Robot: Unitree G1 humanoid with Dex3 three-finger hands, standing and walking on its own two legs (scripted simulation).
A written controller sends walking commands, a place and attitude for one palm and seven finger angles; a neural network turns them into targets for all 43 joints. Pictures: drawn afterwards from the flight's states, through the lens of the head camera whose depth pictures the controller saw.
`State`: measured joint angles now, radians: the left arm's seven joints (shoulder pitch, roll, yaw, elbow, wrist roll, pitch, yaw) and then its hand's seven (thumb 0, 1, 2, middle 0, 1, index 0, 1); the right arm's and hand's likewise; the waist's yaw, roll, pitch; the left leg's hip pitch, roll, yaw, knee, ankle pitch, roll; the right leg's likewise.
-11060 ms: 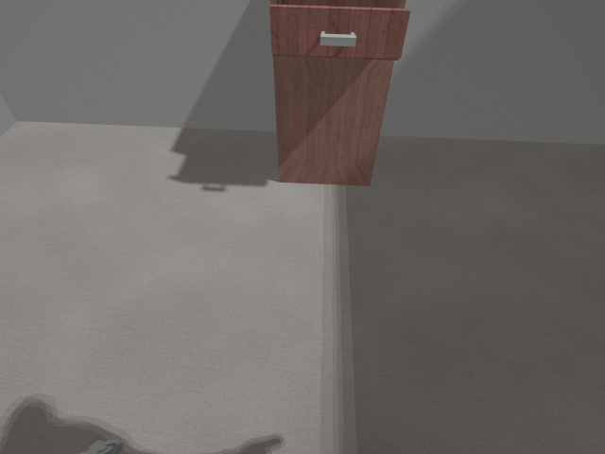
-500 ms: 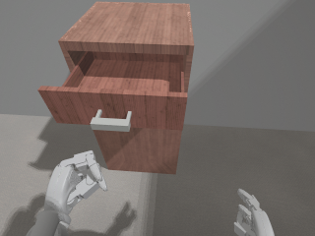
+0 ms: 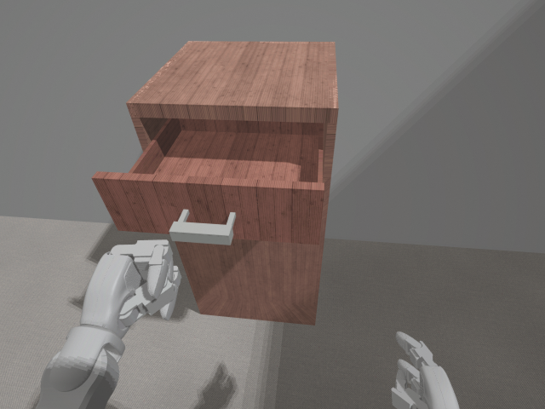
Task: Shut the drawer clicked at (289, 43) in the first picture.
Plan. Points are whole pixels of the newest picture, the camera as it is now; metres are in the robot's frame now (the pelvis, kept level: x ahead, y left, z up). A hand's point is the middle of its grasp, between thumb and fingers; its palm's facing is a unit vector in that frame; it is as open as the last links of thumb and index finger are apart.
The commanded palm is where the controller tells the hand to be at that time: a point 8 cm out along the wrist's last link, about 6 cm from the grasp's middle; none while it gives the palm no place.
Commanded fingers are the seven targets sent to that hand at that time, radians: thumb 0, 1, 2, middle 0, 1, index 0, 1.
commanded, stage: raise the hand and make a fist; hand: left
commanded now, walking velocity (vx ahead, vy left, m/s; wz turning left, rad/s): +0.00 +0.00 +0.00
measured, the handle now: (205, 224) +0.41 +0.17 +0.05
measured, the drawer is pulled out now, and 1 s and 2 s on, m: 0.22 0.22 0.22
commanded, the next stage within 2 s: bring the fist close to the handle in 0.28 s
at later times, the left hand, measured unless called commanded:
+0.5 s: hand (174, 285) +0.23 +0.15 +0.14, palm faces +0.00 -1.00 -0.06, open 3.3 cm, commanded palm +0.20 +0.20 +0.14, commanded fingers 0.00 0.90 0.90 -1.40 -1.60 -1.40 -1.60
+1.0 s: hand (194, 280) +0.27 +0.14 +0.09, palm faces -0.03 -1.00 -0.03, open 3.3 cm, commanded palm +0.25 +0.20 +0.09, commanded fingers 0.00 0.90 0.90 -1.40 -1.60 -1.40 -1.60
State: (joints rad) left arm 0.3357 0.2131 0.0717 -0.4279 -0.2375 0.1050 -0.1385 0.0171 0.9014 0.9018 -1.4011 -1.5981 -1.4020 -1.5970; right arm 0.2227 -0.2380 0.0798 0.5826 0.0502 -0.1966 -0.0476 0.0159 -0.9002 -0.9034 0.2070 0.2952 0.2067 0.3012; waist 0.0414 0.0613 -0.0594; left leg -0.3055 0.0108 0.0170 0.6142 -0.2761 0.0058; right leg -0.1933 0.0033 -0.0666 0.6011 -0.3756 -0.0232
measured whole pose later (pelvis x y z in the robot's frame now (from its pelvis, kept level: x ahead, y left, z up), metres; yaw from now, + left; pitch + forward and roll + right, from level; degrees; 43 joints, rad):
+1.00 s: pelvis +0.01 -0.01 -0.01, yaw -1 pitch +2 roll +0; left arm 0.20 0.19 0.09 -0.05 -0.22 -0.14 -0.15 0.02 0.90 0.90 -1.40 -1.60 -1.40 -1.60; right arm 0.24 -0.25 0.04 0.62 0.04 -0.22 -0.04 0.02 -0.90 -0.90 0.21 0.29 0.21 0.30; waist 0.01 0.04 -0.05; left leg -0.39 0.02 0.03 0.66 -0.30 0.00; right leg -0.29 0.01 -0.05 0.66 -0.41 -0.03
